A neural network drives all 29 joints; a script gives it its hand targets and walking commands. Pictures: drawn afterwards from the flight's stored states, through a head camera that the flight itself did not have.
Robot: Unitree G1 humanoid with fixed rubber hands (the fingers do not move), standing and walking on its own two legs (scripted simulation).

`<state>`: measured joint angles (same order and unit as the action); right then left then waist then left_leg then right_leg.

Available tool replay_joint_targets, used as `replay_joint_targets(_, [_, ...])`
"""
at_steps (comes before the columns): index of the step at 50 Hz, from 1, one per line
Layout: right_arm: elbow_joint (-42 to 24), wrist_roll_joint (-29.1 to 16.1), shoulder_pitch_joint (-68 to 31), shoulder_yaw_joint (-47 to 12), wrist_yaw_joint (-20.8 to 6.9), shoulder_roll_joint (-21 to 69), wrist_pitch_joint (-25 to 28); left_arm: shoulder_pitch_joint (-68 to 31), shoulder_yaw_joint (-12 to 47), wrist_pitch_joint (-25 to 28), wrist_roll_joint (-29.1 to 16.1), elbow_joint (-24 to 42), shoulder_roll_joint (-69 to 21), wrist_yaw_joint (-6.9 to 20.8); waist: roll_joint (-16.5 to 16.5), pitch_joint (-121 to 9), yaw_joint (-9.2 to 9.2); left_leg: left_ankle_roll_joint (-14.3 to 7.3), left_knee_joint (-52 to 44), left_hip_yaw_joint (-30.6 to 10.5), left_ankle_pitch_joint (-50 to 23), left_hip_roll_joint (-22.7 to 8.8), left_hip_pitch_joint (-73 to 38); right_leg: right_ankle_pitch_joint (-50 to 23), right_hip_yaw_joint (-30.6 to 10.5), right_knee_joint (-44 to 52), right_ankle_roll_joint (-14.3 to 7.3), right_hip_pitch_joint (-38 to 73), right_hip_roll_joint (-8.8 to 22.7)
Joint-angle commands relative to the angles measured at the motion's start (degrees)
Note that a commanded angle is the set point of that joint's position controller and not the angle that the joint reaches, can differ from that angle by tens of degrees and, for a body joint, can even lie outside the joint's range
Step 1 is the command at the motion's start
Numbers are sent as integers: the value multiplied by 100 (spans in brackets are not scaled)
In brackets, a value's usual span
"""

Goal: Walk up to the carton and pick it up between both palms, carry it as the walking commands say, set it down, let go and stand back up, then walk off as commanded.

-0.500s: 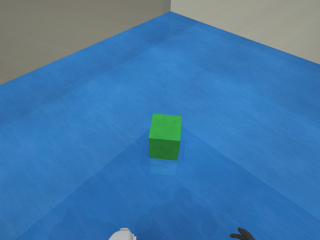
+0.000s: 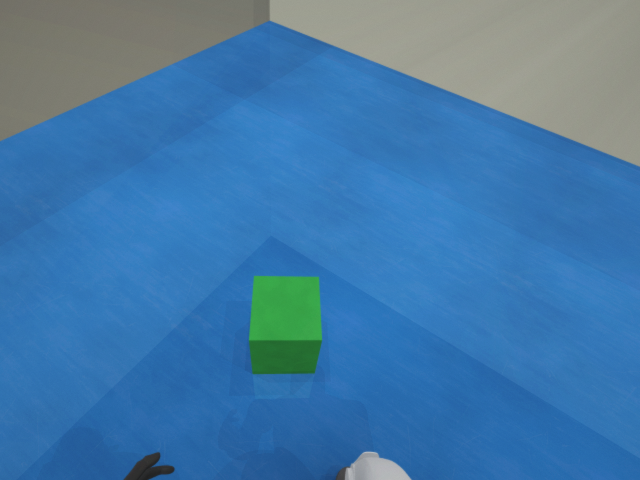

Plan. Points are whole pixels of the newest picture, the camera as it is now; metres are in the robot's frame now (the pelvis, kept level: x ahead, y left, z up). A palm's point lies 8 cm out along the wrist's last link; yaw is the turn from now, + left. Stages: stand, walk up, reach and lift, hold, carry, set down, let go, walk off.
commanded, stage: walk up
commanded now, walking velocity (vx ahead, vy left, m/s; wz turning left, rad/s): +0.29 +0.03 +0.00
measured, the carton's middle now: (285, 326) +0.65 +0.00 -0.66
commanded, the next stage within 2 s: none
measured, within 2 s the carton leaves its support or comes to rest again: neither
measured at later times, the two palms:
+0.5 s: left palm out of the picture +0.07 +0.25 -0.13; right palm (453, 431) +0.21 -0.23 -0.14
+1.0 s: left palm out of the picture +0.16 +0.26 -0.15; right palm (429, 456) +0.18 -0.18 -0.15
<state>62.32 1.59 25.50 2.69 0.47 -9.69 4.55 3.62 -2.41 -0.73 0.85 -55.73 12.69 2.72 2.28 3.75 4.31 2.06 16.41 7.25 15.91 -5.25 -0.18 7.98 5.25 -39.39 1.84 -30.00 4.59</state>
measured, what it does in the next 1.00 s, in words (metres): walks ahead: right foot, then left foot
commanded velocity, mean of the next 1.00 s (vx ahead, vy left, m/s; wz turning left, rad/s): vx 0.11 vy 0.06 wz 0.00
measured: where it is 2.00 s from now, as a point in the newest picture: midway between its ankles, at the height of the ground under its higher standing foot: outside the picture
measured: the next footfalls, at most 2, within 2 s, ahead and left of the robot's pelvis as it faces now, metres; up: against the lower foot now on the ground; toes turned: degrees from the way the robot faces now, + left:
right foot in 0.08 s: +0.18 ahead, -0.14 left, +0.00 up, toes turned -8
left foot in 0.54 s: +0.22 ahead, +0.16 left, +0.00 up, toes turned +7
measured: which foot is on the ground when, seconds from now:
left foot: down 0.00-0.08, up 0.10-0.52, down 0.54-1.00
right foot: up 0.00-0.06, down 0.08-0.56, up 0.58-0.80, down 0.82-1.00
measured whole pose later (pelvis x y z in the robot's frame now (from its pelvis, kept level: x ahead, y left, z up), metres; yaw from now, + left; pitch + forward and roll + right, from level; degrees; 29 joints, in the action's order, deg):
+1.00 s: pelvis +0.16 +0.04 +0.00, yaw +1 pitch -2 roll +0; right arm 63.2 0.3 13.1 1.7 1.7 -8.6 0.0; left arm 14.7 -1.5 0.5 0.7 -64.0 8.3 -1.9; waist -0.6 1.9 -0.2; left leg 0.3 21.8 5.9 9.3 -2.7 10.8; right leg 12.6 3.7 -21.9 -0.2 -7.7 1.1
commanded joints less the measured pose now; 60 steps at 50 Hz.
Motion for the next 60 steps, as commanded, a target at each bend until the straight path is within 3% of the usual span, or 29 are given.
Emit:
replay_joint_targets(1, [45,7,110,160,56,-844,-91,-93,-38,196,-29,263,172,-76,-1893,46,-212,-705,-37,-130,-2592,-743,517,170,292,679,-101,919,-190])
replay_joint_targets(3, [161,-50,255,119,71,-727,-135,684,-149,326,6,-110,416,-207,-861,-369,-557,-577,1092,-136,-2414,-491,799,-138,488,1511,-195,2172,-267])
replay_joint_targets(4, [135,-71,286,89,87,-629,-104,1308,-263,402,68,-347,715,-250,-282,-773,-757,-417,1910,-235,-1575,-393,1359,-763,54,1409,-268,3061,196])
replay_joint_targets(5, [-79,-89,229,47,99,-414,-93,1971,-366,472,166,-528,1217,-288,1064,-994,-866,-159,3433,-113,1123,61,2345,-2287,-1613,1702,-485,3660,1572])
replay_joint_targets(6, [-100,-131,541,77,116,-355,-154,2178,-422,388,6,-494,1528,-330,1784,-1696,-1020,-196,4672,-552,2015,245,2924,-2215,-2869,2107,-1085,4194,2472])
replay_joint_targets(7, [12,-65,419,74,122,-536,-233,1932,-358,384,22,-408,1310,-328,985,-1569,-817,-138,5164,-937,1787,-12,3043,-1672,-2803,2203,-1056,3782,2368])
replay_joint_targets(8, [-33,-19,247,139,48,-622,-342,1833,-308,337,38,-411,1237,-398,278,-1084,-680,-62,5484,-1129,1445,-18,3151,-1483,-2822,2278,-954,3280,2369])
replay_joint_targets(9, [-40,9,126,159,1,-541,-406,1433,-246,325,27,-381,909,-437,84,-638,-493,23,5354,-1200,902,-167,3084,-1416,-2270,2337,-842,2700,2063])
replay_joint_targets(11, [-80,43,23,158,-57,-407,-530,1066,-200,372,43,-340,593,-425,508,-308,-339,47,5151,-955,420,-159,2837,-1566,-1311,2332,-726,1843,1631])
replay_joint_targets(13, [-164,32,-89,143,-106,-392,-620,1192,-193,420,67,-345,552,-376,772,-426,-324,32,5012,-800,130,-70,2703,-1413,-951,2365,-690,1582,1458])
replay_joint_targets(17, [-474,-3,-782,73,-216,-428,-704,1528,-240,382,131,-318,684,-381,935,-198,-454,89,3981,-589,-154,-62,2919,305,-863,2825,-656,1481,1389])
replay_joint_targets(20, [-607,-20,-1189,-2,-270,-373,-697,1715,-270,334,162,-331,757,-402,936,-17,-567,128,3073,-449,-215,-46,2755,1186,-813,3038,-706,1376,1398])
replay_joint_targets(22, [-598,-46,-1284,-68,-263,-304,-611,1613,-254,322,163,-331,775,-371,1045,-15,-565,95,2354,-248,-166,45,2214,1384,-553,3027,-756,1124,1237])
replay_joint_targets(24, [-614,-98,-1440,-99,-209,-337,-440,1629,-236,296,139,-377,734,-336,1232,-181,-533,112,1655,-39,-213,181,1558,1252,-360,2818,-871,1193,886])
replay_joint_targets(25, [-535,-96,-1278,-95,-149,-361,-376,1622,-206,265,89,-391,686,-326,809,-224,-427,117,1076,112,-688,294,1170,1035,-282,2560,-822,1196,770])
replay_joint_targets(26, [-419,-97,-1140,-103,-35,-431,-313,1755,-79,223,23,-504,478,-351,181,-190,-464,76,467,-54,-1071,211,875,-433,-200,2103,-643,1442,521])
replay_joint_targets(27, [-350,-97,-824,-34,65,-693,-246,1916,-53,210,-38,-586,391,-373,-106,-384,-445,3,305,-328,-1551,-177,661,-1047,-104,1526,-414,1641,406])
replay_joint_targets(28, [-302,-60,-520,15,108,-1033,-192,2143,-32,195,-26,-601,163,-388,-797,-621,-578,-34,370,-1157,-3458,-1015,396,240,-50,963,-138,1466,151])
replay_joint_targets(29, [-433,-139,-895,17,88,-1219,-228,2290,44,88,-102,-594,-41,-436,-1890,-584,-480,-512,78,-1535,-3988,-1460,521,1691,-129,864,-31,1141,-127])
replay_joint_targets(30, [-429,-125,-1056,-22,76,-1080,-281,2118,47,-23,-101,-625,105,-456,-1698,-526,-411,-696,-154,-1602,-3119,-1339,623,1918,-285,698,-25,1228,-122])
replay_joint_targets(32, [-488,-93,-1424,-39,116,-890,-360,1930,32,-146,-51,-613,227,-433,-1489,-313,-533,-748,-264,-1366,-1872,-1051,819,1629,-396,293,-50,1153,-172])
replay_joint_targets(36, [-495,-115,-1537,-9,167,-685,-360,1844,-6,-134,11,-661,106,-440,-1228,-411,-546,-872,-117,-1160,-1923,-1017,1034,1437,-435,101,-128,1311,-125])
replay_joint_targets(40, [-421,-156,-1496,40,160,-671,-430,1867,-8,-26,3,-699,-36,-481,-1048,-380,-654,-687,139,-1117,-1301,-806,1295,487,-207,1453,-187,1937,-149])
replay_joint_targets(41, [-399,-168,-1454,31,147,-598,-447,1881,-13,14,13,-716,-14,-495,-866,-354,-652,-583,248,-1085,-998,-678,1416,213,-276,1766,-224,2136,-13])
replay_joint_targets(42, [-385,-171,-1383,-8,133,-427,-458,1761,-28,60,36,-681,95,-493,-462,-279,-599,-450,374,-931,-576,-445,1542,92,-576,2052,-273,2177,275])
replay_joint_targets(43, [-342,-183,-1323,-58,141,-252,-500,1473,-24,70,24,-684,230,-462,330,-58,-482,-248,439,-604,-317,-31,1273,235,-1072,2398,-363,1683,430])
replay_joint_targets(44, [-230,-153,-1155,-68,151,-221,-511,1307,-21,87,38,-643,256,-461,478,27,-418,-170,508,-525,-369,16,1033,506,-1154,2616,-426,1502,514])
replay_joint_targets(48, [-17,-122,-1024,-25,131,-318,-418,1315,35,162,-22,-735,22,-473,-6,-25,-431,-178,195,-667,-810,-164,837,236,-780,2439,-335,1745,283])
replay_joint_targets(60, [362,-105,-680,-41,187,-116,-371,1546,25,191,-11,-976,-154,-500,-238,64,-437,-146,33,-663,-890,-186,871,96,-624,2366,-278,1994,226])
